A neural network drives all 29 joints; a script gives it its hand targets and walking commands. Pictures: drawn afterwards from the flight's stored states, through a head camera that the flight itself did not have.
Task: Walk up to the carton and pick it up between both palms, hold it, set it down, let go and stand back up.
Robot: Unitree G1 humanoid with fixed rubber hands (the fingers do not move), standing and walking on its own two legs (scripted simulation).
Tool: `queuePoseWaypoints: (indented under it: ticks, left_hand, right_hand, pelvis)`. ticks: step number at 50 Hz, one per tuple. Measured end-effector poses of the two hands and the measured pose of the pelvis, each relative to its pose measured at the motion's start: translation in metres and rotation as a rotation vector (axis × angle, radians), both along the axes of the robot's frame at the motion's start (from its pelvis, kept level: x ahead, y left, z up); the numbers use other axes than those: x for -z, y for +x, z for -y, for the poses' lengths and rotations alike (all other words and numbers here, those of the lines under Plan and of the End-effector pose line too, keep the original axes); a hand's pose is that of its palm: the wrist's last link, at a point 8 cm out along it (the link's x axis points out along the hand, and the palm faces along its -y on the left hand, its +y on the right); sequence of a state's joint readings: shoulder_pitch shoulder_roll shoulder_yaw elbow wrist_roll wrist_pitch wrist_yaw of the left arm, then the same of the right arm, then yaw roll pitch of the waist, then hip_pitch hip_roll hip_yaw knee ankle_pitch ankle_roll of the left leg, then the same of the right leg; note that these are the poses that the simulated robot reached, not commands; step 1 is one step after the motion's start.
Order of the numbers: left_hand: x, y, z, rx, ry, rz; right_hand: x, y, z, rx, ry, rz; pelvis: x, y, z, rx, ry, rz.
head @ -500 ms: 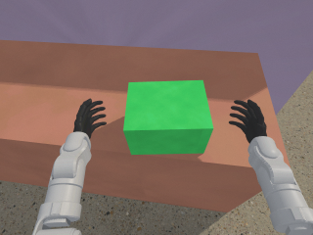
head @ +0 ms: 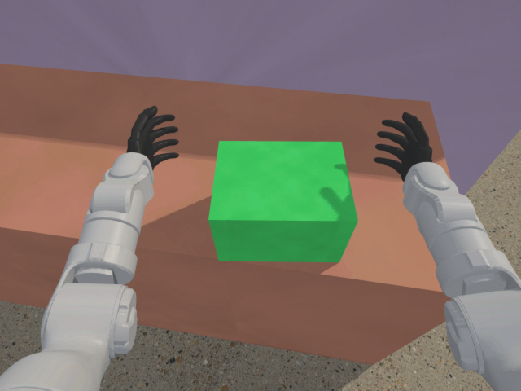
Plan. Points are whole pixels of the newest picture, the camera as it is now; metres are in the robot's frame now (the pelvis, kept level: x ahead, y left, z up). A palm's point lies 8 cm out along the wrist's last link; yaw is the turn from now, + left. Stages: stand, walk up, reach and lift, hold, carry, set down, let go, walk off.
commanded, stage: reach and lift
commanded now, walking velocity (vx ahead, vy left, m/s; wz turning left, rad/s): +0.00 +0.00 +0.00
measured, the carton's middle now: (279, 202) +0.44 +0.02 -0.01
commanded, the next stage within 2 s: none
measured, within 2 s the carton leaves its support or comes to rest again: neither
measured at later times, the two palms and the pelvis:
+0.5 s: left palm (162, 209) +0.39 +0.23 +0.01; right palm (376, 200) +0.42 -0.15 +0.02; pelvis +0.00 +0.00 -0.01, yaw +1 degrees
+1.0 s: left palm (178, 210) +0.40 +0.21 +0.00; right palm (385, 208) +0.42 -0.17 +0.00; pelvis -0.03 +0.00 -0.04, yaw +0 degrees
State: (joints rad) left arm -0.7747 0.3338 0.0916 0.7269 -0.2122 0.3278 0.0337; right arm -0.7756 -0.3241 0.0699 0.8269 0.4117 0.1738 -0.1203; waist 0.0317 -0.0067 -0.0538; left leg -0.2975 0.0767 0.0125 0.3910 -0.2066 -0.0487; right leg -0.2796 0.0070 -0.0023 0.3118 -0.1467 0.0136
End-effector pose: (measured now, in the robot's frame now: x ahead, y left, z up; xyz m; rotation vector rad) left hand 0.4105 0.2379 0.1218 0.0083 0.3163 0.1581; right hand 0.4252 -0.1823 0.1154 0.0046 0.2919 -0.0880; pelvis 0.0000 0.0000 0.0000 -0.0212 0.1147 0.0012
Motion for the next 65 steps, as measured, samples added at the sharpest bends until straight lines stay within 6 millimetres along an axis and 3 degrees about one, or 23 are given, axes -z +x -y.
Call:
queuePoseWaypoints:
  ticks: [8, 13, 24, 28, 32, 38, 45, 50, 57, 65]
  left_hand:
    - [0.004, 0.015, 0.003, 0.008, 0.020, -0.026]
    - [0.020, 0.017, 0.007, 0.009, 0.029, -0.018]
    - [0.105, -0.017, 0.008, -0.012, 0.028, -0.074]
    - [0.125, -0.025, 0.009, -0.038, 0.019, -0.076]
    - [0.125, -0.018, 0.012, -0.054, 0.010, -0.025]
    - [0.111, -0.004, 0.022, -0.033, 0.013, 0.033]
    - [0.112, -0.006, 0.030, -0.028, 0.018, 0.003]
    - [0.125, -0.013, 0.032, -0.040, 0.021, -0.016]
    - [0.142, -0.014, 0.048, -0.022, -0.009, -0.006]
    - [0.146, -0.008, 0.053, -0.032, -0.040, 0.015]
  right_hand:
    - [0.002, 0.016, -0.001, -0.001, -0.003, -0.020]
    - [0.013, 0.022, -0.006, -0.017, -0.012, -0.008]
    - [0.085, 0.001, -0.031, -0.063, -0.027, -0.061]
    - [0.105, -0.006, -0.031, -0.052, -0.027, -0.076]
    - [0.108, -0.007, -0.024, -0.029, -0.035, -0.041]
    - [0.101, -0.005, -0.009, -0.014, -0.055, -0.014]
    - [0.106, -0.006, -0.001, -0.024, -0.054, -0.034]
    - [0.112, -0.003, -0.010, -0.055, -0.034, -0.008]
    - [0.124, 0.001, -0.038, -0.087, -0.006, -0.003]
    - [0.123, -0.001, -0.043, -0.025, -0.033, -0.008]
  pelvis:
    - [0.001, 0.002, -0.003, -0.002, -0.004, -0.032]
    - [0.003, 0.003, -0.004, -0.006, -0.006, -0.064]
    - [0.009, 0.002, -0.002, -0.025, -0.010, -0.154]
    - [0.014, -0.003, -0.001, -0.025, -0.014, -0.212]
    - [0.021, -0.009, -0.001, -0.020, -0.016, -0.271]
    - [0.029, -0.018, -0.002, -0.006, -0.010, -0.295]
    - [0.037, -0.027, -0.002, 0.010, 0.005, -0.304]
    - [0.043, -0.032, -0.001, 0.007, 0.008, -0.329]
    - [0.049, -0.038, 0.003, -0.005, 0.008, -0.355]
    - [0.046, -0.033, 0.005, -0.015, 0.001, -0.360]
